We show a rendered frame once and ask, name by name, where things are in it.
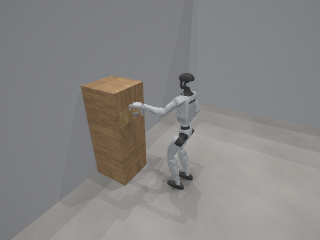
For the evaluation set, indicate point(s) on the robot left upper arm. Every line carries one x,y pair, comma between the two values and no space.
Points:
177,101

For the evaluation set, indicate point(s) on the robot left forearm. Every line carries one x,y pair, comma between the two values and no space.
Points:
152,109

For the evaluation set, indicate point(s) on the left robot thigh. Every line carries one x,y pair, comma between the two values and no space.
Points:
173,147

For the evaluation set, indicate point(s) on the robot right upper arm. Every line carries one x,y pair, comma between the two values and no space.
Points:
196,108

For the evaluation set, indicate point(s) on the robot head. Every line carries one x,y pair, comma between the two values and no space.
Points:
186,78

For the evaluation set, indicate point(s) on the robot left hand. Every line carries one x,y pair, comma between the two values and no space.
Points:
136,105

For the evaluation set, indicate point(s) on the drawer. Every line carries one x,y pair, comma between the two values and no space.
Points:
126,116

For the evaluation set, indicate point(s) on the handle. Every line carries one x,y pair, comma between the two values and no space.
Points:
135,114

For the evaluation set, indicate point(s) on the cabinet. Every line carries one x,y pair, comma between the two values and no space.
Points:
120,153

